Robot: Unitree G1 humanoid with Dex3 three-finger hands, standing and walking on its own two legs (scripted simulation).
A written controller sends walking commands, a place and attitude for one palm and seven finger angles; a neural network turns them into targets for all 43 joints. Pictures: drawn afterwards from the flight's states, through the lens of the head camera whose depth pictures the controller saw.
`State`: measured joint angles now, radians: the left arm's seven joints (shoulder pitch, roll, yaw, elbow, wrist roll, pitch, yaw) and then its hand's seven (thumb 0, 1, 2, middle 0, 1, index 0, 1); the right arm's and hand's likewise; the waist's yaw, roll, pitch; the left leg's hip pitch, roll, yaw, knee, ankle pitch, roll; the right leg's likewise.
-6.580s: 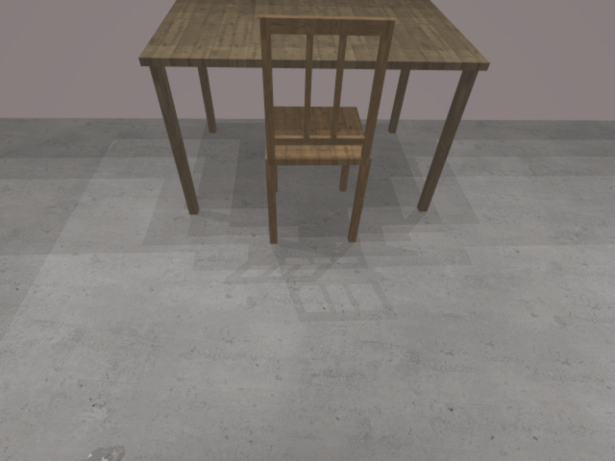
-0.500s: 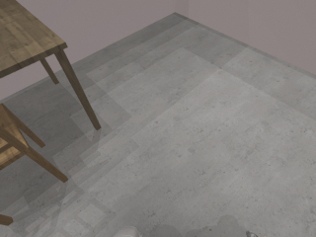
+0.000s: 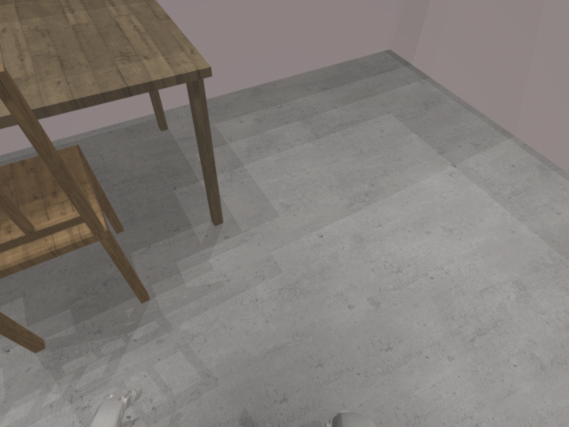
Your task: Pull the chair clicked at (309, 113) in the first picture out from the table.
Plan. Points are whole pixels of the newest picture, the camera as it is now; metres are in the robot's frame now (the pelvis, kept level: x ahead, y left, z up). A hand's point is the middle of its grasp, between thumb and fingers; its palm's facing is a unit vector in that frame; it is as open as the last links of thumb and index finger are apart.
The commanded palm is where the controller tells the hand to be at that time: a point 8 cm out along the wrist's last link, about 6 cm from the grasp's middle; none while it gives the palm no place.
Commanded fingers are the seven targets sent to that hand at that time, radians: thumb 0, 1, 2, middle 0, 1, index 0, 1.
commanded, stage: turn to face it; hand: left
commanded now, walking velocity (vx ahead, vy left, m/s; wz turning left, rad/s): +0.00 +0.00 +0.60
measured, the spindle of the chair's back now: out of the picture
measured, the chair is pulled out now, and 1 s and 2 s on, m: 0.00 0.00 0.00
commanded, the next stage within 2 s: take the last steps up to it in 0.66 s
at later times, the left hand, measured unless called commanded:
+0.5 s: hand out of the picture +0.01 +0.15 -0.14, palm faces +0.31 -0.91 -0.29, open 7.4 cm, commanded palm none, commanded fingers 0.00 0.90 0.90 -0.20 -0.30 -0.20 -0.30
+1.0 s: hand out of the picture -0.11 +0.18 -0.17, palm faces +0.49 -0.85 -0.20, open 7.4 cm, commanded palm none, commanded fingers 0.00 0.90 0.90 -0.20 -0.30 -0.20 -0.30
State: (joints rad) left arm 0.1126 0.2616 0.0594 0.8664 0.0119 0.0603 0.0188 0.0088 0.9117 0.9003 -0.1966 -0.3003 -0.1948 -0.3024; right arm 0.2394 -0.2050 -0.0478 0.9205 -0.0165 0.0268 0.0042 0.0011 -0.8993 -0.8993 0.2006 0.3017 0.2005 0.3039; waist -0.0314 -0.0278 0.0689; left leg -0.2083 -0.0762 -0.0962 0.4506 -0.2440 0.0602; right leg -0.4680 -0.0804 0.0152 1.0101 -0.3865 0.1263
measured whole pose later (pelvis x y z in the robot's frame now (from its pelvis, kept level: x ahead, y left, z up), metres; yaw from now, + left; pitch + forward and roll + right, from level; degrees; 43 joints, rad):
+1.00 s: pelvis -0.04 -0.01 +0.00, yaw +27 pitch -2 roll +0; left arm 0.29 0.23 0.04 1.01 0.03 0.04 0.00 0.01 0.91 0.90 -0.20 -0.30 -0.19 -0.30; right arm 0.22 -0.16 -0.02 0.96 -0.01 -0.02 -0.01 -0.01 -0.92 -0.90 0.20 0.30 0.20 0.30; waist 0.02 -0.03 0.01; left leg -0.13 -0.04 0.03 0.39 -0.23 0.06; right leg -0.42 -0.10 -0.05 1.02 -0.36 0.07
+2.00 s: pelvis +0.18 +0.18 +0.00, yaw +30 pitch -1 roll +1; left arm 0.27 0.19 0.07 1.06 0.03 -0.02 0.01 0.01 0.92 0.90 -0.19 -0.30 -0.19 -0.30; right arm 0.22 -0.15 -0.04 1.02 -0.01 -0.09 -0.03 -0.03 -0.95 -0.90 0.20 0.30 0.20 0.30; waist 0.02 -0.05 0.03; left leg -0.13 -0.03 0.18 0.38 -0.24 0.08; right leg -0.54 -0.10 -0.05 1.13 -0.26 0.01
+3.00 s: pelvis +0.14 +0.25 -0.01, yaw +29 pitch -2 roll +0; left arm 0.36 0.14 0.00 0.98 0.02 0.01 0.03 0.01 0.91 0.90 -0.20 -0.30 -0.19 -0.30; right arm 0.26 -0.20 -0.02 0.93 -0.01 0.02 -0.02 0.00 -0.93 -0.90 0.20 0.30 0.20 0.30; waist 0.00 0.07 0.03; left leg -0.26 -0.07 0.11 0.53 -0.25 0.08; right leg -0.29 0.00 -0.01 0.56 -0.24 -0.02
